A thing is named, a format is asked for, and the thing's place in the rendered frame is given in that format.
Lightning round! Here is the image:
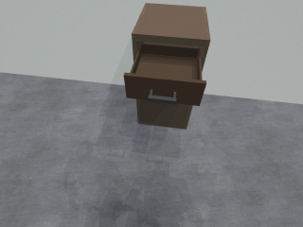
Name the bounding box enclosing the drawer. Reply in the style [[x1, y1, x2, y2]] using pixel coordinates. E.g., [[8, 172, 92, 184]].
[[123, 44, 206, 106]]

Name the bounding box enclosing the cabinet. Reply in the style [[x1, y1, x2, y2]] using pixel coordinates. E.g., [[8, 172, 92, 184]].
[[132, 3, 211, 130]]

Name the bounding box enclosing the handle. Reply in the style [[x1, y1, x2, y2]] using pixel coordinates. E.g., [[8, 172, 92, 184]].
[[148, 89, 177, 105]]

